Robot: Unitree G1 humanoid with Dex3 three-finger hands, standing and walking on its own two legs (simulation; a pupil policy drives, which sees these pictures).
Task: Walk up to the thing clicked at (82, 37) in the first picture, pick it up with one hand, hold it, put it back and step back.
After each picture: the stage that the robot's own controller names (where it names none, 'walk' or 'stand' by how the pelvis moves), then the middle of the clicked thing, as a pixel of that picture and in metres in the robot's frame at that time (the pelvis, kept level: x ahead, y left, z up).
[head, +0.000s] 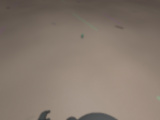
stand; (82, 36) +2.13 +0.24 -0.72
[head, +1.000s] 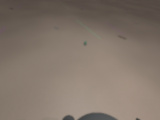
walk; (85, 43) +2.00 +0.12 -0.70
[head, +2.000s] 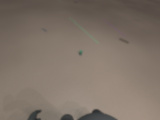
walk; (80, 52) +1.37 +0.10 -0.71
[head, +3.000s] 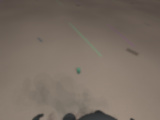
walk; (78, 71) +0.88 +0.13 -0.71
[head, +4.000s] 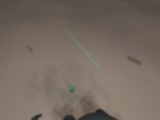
walk; (72, 89) +0.53 +0.19 -0.71
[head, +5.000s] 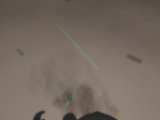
stand; (69, 97) +0.36 +0.20 -0.71
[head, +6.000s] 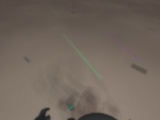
stand; (71, 107) +0.31 +0.20 -0.72
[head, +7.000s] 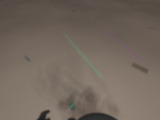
stand; (72, 106) +0.32 +0.19 -0.73
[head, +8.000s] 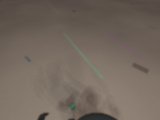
stand; (72, 106) +0.31 +0.19 -0.73
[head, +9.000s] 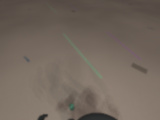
stand; (71, 107) +0.31 +0.19 -0.73
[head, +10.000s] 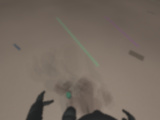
go down; (68, 95) +0.33 +0.20 -0.68
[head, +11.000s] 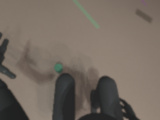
go down; (58, 68) +0.38 +0.23 -0.29
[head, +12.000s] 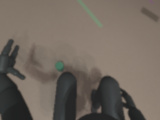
close in; (60, 67) +0.39 +0.23 -0.29
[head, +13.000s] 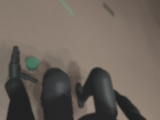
close in; (32, 64) +0.38 +0.26 -0.21
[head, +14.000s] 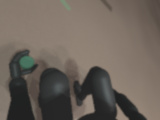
close; (27, 64) +0.37 +0.27 -0.22
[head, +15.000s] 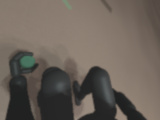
lift; (27, 63) +0.36 +0.27 -0.22
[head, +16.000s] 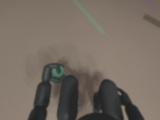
lift; (58, 73) +0.31 +0.22 -0.06
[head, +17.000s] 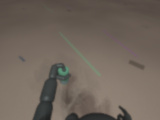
hold; (64, 75) +0.33 +0.18 +0.05
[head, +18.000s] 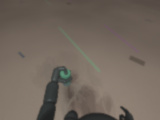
hold; (66, 77) +0.33 +0.17 +0.00
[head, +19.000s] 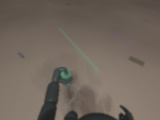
crouch; (66, 78) +0.33 +0.17 +0.00
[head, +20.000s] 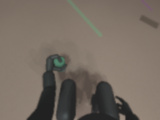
crouch; (60, 64) +0.40 +0.20 -0.10
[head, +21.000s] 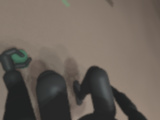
lower; (21, 60) +0.40 +0.29 -0.22
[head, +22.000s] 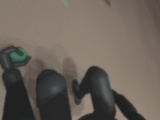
lower; (19, 58) +0.40 +0.30 -0.22
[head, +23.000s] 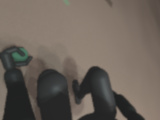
lower; (21, 57) +0.39 +0.29 -0.22
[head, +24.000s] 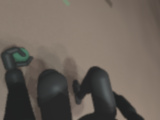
lower; (22, 58) +0.39 +0.29 -0.22
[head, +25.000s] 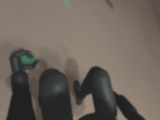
loosen; (28, 61) +0.38 +0.27 -0.22
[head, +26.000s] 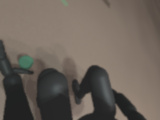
withdraw; (26, 63) +0.37 +0.26 -0.22
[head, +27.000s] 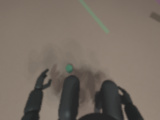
walk; (69, 69) +0.41 +0.20 -0.37
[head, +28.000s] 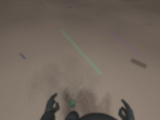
stand; (72, 104) +0.33 +0.17 -0.66
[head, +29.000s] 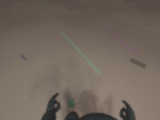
stand; (71, 103) +0.34 +0.19 -0.67
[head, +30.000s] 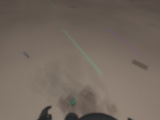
stand; (72, 102) +0.34 +0.18 -0.70
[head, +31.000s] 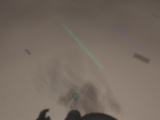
walk; (75, 96) +0.36 +0.17 -0.71
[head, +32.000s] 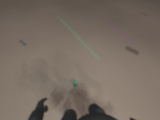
walk; (75, 83) +0.52 +0.12 -0.71
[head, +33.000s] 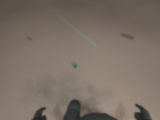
walk; (75, 65) +0.85 +0.27 -0.68
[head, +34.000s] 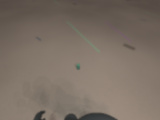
stand; (78, 66) +0.96 +0.18 -0.71
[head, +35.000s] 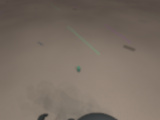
stand; (78, 69) +0.97 +0.20 -0.72
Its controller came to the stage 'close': yes
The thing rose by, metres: 0.72
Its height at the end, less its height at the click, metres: +0.00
